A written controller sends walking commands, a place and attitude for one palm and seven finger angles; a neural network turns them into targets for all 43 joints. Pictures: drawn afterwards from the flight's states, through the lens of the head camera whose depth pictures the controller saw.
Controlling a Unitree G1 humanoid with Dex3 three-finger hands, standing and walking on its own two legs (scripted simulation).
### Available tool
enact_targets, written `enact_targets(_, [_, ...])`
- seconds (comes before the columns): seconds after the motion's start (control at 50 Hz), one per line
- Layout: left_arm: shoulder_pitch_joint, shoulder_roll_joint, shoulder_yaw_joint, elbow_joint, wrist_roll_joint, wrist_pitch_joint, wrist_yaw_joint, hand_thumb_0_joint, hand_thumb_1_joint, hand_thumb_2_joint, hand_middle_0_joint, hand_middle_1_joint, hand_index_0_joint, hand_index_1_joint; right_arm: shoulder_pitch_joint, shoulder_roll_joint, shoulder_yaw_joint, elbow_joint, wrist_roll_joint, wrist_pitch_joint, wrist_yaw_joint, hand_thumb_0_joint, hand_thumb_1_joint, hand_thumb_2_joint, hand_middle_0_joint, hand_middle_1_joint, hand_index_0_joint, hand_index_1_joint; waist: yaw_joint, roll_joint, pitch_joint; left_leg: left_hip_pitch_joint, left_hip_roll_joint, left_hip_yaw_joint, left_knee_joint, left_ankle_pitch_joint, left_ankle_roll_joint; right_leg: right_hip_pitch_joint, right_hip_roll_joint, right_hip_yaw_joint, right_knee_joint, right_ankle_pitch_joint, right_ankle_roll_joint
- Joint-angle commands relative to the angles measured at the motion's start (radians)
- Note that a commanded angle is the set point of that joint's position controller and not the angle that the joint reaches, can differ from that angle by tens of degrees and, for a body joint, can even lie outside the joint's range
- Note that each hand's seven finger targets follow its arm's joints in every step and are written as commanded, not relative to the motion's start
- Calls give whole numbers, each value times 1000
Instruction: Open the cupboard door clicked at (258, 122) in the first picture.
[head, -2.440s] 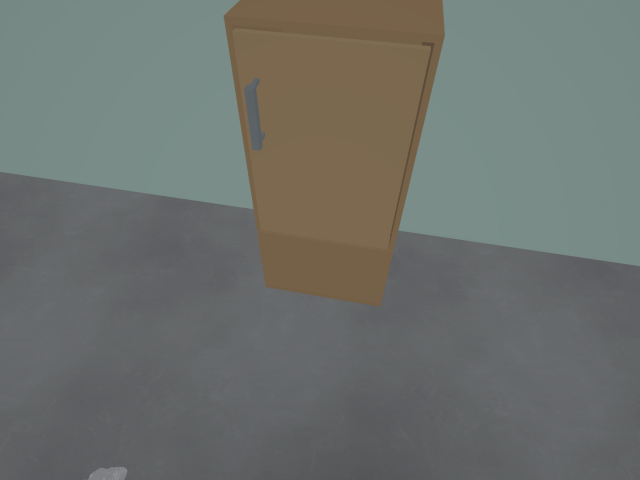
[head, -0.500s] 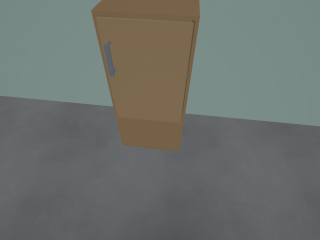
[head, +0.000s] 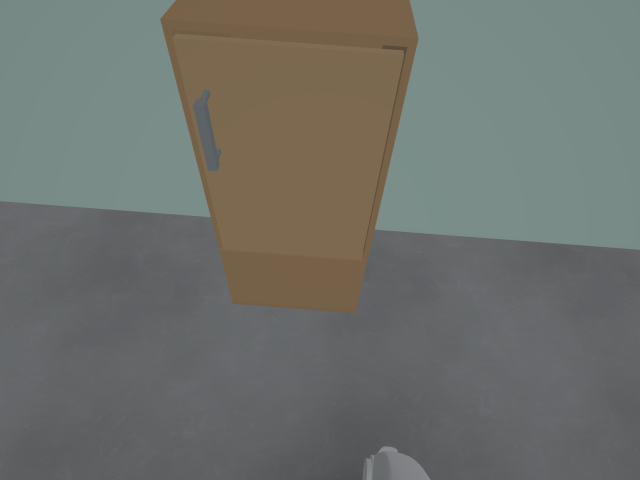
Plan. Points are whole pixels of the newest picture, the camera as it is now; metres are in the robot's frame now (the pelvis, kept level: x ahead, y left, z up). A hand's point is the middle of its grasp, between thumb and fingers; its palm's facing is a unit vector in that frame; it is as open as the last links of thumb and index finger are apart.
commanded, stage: take the last steps up to it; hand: left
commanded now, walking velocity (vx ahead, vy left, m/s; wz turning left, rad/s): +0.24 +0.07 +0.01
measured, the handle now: (209, 131) +0.73 +0.24 +0.00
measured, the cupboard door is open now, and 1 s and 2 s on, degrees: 0 0 0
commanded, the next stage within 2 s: come to a stop and stand still in 0.22 s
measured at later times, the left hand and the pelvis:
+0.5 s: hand (176, 475) +0.16 +0.21 -0.18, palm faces +0.11 -0.97 -0.20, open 7.2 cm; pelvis +0.16 +0.03 -0.01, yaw +2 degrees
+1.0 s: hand (191, 463) +0.17 +0.19 -0.17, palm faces +0.05 -0.97 -0.24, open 7.4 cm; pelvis +0.13 +0.00 -0.01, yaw +0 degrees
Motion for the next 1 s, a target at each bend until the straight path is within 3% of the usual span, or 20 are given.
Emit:
enact_targets(0.0, [-123, 8, 1, -99, -3, -34, 3, 0, 900, 900, -200, -300, -200, -300, 101, -141, -25, -1, 3, -12, -12, 0, -900, -900, 200, 300, 200, 300, -6, 126, 113, -51, 259, -122, -33, 775, 74, 11, 47, -56, -148, 22, -27])
enact_targets(0.06, [4, 36, 13, -73, 1, -41, 16, 0, 900, 900, -200, -300, -200, -300, 64, -164, -35, 0, 6, -8, -13, 0, -900, -900, 200, 300, 200, 300, 64, 127, 48, -56, 279, -104, 134, 992, 67, 196, 84, -52, -214, -4, -56])
enact_targets(0.1, [210, 84, 34, -17, 8, -59, 23, 0, 900, 900, -200, -300, -200, -300, 32, -171, -44, -21, 15, -5, -9, 0, -900, -900, 200, 300, 200, 300, 151, 74, -45, -205, 230, -81, 429, 858, 24, 520, 61, -14, -341, 109, -80])
enact_targets(0.12, [330, 171, 57, 7, 12, -75, 34, 0, 900, 900, -200, -300, -200, -300, 59, -134, -42, -44, 24, -11, 1, 0, -900, -900, 200, 300, 200, 300, 176, -68, -155, -448, 126, -43, 738, 453, -21, 759, -198, 311, -397, 202, -188])
enact_targets(0.14, [371, 228, 64, 18, -9, -72, 41, 0, 900, 900, -200, -300, -200, -300, 71, -108, -46, -71, 24, -10, 3, 0, -900, -900, 200, 300, 200, 300, 137, -128, -203, -591, 20, -57, 1066, -221, -43, 779, -438, 647, -549, 373, -301])
enact_targets(0.16, [271, 215, 64, -6, -17, -63, 43, 0, 900, 900, -200, -300, -200, -300, 4, -120, -56, -81, 14, 6, 6, 0, -900, -900, 200, 300, 200, 300, 126, -39, -130, -602, 88, -159, 1111, -181, -33, 603, -412, 593, -616, 129, -297])
enact_targets(0.2, [107, 99, 31, -43, -10, -64, 48, 0, 900, 900, -200, -300, -200, -300, -78, -83, -52, -105, -4, 33, 21, 0, -900, -900, 200, 300, 200, 300, 53, -15, 64, -616, 169, -172, 1070, -57, -42, 275, -327, 421, -695, -107, -224])
enact_targets(0.26, [67, 47, 19, -52, 3, -74, 50, 0, 900, 900, -200, -300, -200, -300, -28, -48, -52, -98, -12, 62, 30, 0, -900, -900, 200, 300, 200, 300, -14, -35, 42, -508, 185, -130, 886, -1, -71, 132, -225, 189, -722, -12, -163])
enact_targets(0.3, [66, 65, 21, -60, 3, -71, 43, 0, 900, 900, -200, -300, -200, -300, -50, -45, -51, -118, -8, 69, 35, 0, -900, -900, 200, 300, 200, 300, -18, -65, 21, -461, 182, -91, 734, 37, -84, 115, -184, 115, -721, 29, -150])
enact_targets(0.44, [77, 116, 13, -35, -3, -22, 44, 0, 900, 900, -200, -300, -200, -300, -160, -105, -38, -144, 7, 59, 21, 0, -900, -900, 200, 300, 200, 300, 4, -66, -34, -238, 131, -57, 219, 230, -119, 232, -99, 43, -478, 208, -74])
enact_targets(0.5, [175, 56, -1, -39, -11, -1, 53, 0, 900, 900, -200, -300, -200, -300, -214, -254, -57, -187, 0, 53, 9, 0, -900, -900, 200, 300, 200, 300, 44, 175, -31, -272, 360, -250, 108, 629, -3, 263, 29, -3, -325, -125, 21])
enact_targets(0.54, [177, 72, -3, -28, -12, 13, 52, 0, 900, 900, -200, -300, -200, -300, -262, -264, -63, -189, 0, 54, -8, 0, -900, -900, 200, 300, 200, 300, 39, 315, -50, -245, 409, -305, 51, 799, 67, 232, 43, 19, -128, -275, 37])
enact_targets(0.6, [152, 86, 12, -40, -9, 20, 46, 0, 900, 900, -200, -300, -200, -300, -282, -293, -84, -200, -5, 71, -21, 0, -900, -900, 200, 300, 200, 300, 16, 207, -114, -128, 432, -265, 128, 954, 122, 130, 46, 85, 61, -329, 31])
enact_targets(0.68, [134, 75, 23, -71, -9, 31, 39, 0, 900, 900, -200, -300, -200, -300, -324, -297, -104, -216, -5, 80, -22, 0, -900, -900, 200, 300, 200, 300, 16, 182, -161, -118, 418, -226, 134, 806, 109, 129, 50, 94, 51, -286, 42])
enact_targets(0.78, [231, 57, 20, -46, -4, 22, 38, 0, 900, 900, -200, -300, -200, -300, -385, -268, -102, -230, 0, 91, -1, 0, -900, -900, 200, 300, 200, 300, 66, 146, -141, -350, 319, -176, 163, 313, 23, 402, 55, 36, -370, -17, 30])
enact_targets(0.8, [231, 97, 23, -50, 6, 14, 43, 0, 900, 900, -200, -300, -200, -300, -369, -224, -98, -234, 8, 94, 6, 0, -900, -900, 200, 300, 200, 300, 64, 17, -104, -424, 240, -134, 247, 123, -30, 427, -2, 110, -520, 35, 21])
enact_targets(0.82, [172, 171, 26, -68, 12, 5, 46, 0, 900, 900, -200, -300, -200, -300, -364, -151, -83, -251, 13, 102, 15, 0, -900, -900, 200, 300, 200, 300, 36, -208, -39, -511, 118, -45, 367, -82, -98, 352, -187, 335, -621, 28, -57])
enact_targets(0.84, [122, 203, 25, -94, 8, 8, 46, 0, 900, 900, -200, -300, -200, -300, -398, -144, -78, -267, 9, 111, 23, 0, -900, -900, 200, 300, 200, 300, 54, -186, -22, -449, 105, -87, 486, -178, -99, 206, -271, 361, -672, -32, -135])
enact_targets(0.92, [16, 142, 11, -92, 5, -5, 48, 0, 900, 900, -200, -300, -200, -300, -333, -149, -78, -198, 6, 111, 22, 0, -900, -900, 200, 300, 200, 300, 13, -145, 4, -450, 102, -123, 657, -100, -86, 220, -151, 228, -601, 113, -143])
enact_targets(0.98, [52, 137, 13, -74, 2, -8, 52, 0, 900, 900, -200, -300, -200, -300, -316, -128, -64, -178, 7, 99, 17, 0, -900, -900, 200, 300, 200, 300, 37, -108, -12, -406, 108, -99, 482, -101, -94, 294, -145, 214, -574, 169, -150])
